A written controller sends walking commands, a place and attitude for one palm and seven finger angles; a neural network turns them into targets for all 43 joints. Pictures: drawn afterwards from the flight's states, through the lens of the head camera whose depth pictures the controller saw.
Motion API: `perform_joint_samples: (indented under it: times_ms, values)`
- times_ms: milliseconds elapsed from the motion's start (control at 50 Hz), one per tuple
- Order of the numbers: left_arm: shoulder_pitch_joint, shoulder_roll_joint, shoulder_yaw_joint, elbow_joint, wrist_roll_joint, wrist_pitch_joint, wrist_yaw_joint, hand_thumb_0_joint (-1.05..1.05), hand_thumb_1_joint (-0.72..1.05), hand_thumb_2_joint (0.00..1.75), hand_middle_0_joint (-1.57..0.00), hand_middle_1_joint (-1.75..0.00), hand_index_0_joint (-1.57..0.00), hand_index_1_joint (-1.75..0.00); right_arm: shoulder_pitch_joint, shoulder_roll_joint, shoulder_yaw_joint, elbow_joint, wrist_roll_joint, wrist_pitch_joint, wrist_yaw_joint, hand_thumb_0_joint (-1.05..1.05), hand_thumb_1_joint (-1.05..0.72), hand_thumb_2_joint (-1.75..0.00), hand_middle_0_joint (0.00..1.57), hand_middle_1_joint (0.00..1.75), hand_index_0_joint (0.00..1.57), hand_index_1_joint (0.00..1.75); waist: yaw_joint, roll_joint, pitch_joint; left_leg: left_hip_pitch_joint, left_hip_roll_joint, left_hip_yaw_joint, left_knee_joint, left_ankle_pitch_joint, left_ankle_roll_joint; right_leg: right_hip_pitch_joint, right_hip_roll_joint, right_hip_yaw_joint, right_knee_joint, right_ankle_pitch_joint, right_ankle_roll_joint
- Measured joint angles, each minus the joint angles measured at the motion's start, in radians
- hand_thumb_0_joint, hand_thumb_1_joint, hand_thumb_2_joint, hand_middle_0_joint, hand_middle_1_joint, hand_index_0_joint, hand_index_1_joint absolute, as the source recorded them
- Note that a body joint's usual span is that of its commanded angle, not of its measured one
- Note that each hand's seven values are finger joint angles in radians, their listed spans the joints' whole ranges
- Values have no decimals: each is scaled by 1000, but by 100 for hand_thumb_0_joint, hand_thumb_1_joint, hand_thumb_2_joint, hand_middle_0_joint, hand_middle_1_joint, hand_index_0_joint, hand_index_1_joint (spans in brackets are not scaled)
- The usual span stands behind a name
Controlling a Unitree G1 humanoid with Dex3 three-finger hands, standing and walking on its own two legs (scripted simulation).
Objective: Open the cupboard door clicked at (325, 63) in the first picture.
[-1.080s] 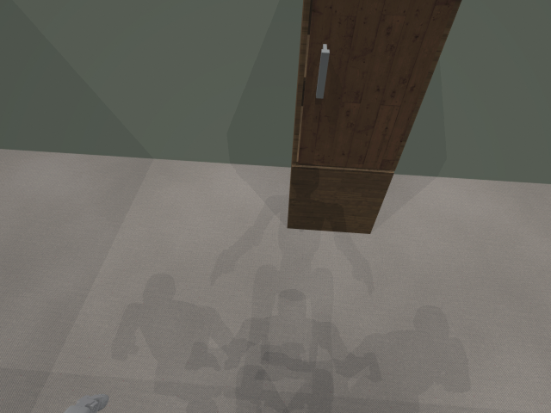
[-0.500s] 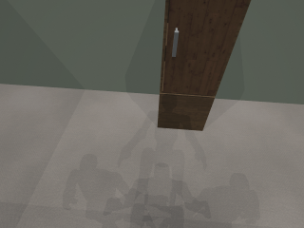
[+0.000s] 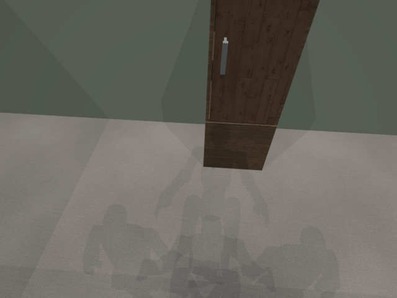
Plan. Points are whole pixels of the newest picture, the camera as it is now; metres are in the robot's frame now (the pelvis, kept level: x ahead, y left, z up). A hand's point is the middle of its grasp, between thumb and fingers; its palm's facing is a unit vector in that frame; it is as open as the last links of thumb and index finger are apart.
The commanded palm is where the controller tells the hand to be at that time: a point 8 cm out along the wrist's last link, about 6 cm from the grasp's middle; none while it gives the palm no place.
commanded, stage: look at it before walking up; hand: left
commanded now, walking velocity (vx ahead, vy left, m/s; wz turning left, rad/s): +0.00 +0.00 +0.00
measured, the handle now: (223, 56) +0.99 -0.04 +0.02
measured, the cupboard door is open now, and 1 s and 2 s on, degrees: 0 0 0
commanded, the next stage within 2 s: walk to a spot facing it in 0.46 s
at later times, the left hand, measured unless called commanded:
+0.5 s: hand out of the picture +0.07 +0.25 -0.16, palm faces -0.01 -0.94 -0.33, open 7.4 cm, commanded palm none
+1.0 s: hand out of the picture +0.06 +0.18 -0.18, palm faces -0.13 -0.95 -0.27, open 7.4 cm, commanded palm none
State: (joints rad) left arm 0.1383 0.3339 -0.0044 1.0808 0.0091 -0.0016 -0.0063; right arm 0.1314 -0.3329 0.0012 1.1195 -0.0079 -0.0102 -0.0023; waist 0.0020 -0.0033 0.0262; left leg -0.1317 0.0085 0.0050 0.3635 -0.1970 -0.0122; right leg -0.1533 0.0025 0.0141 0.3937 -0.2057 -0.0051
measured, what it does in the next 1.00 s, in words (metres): stands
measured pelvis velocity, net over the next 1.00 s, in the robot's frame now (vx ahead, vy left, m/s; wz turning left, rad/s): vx -0.02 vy -0.02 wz -0.18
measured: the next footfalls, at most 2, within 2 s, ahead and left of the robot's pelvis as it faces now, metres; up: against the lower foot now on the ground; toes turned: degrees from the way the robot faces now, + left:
left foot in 1.48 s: +0.04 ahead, +0.12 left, +0.00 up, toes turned -27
right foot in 1.96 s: -0.06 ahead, -0.16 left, +0.00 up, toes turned -53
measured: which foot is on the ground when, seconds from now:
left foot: down 0.00-0.94, up 0.96-1.00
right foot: down 0.00-1.00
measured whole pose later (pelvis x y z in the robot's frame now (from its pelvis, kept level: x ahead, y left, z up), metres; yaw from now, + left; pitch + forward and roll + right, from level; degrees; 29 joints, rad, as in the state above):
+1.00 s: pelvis -0.02 -0.02 -0.03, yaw -10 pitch -2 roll +2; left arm 0.25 0.21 0.04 0.93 0.02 0.04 -0.02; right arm 0.16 -0.23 -0.05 0.98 -0.01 0.05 -0.02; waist 0.03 0.03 0.10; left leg -0.35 0.08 0.08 0.89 -0.46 -0.04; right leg -0.35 0.04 -0.01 0.72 -0.34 -0.07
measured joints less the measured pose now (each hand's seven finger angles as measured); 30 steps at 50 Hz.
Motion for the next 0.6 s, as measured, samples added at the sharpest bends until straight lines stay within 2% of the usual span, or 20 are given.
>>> perform_joint_samples:
  times_ms: [600]
  values:
    - [2,9,2,8,0,-3,1,1,90,90,-21,-30,-21,-30,-23,-3,2,-3,2,-1,-2,0,-91,-90,20,30,20,30,8,-1,7,14,1,-2,-16,-1,-1,16,1,-2,-20,1,0]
